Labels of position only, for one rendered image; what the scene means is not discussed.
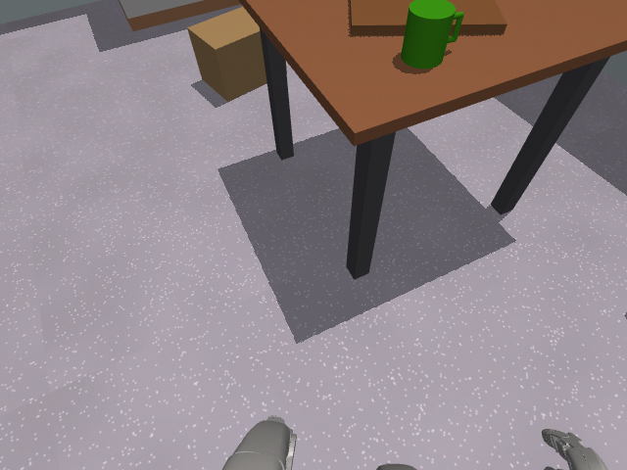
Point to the table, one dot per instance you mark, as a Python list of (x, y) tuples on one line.
[(370, 93)]

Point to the right robot hand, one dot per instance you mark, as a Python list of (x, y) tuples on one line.
[(571, 448)]

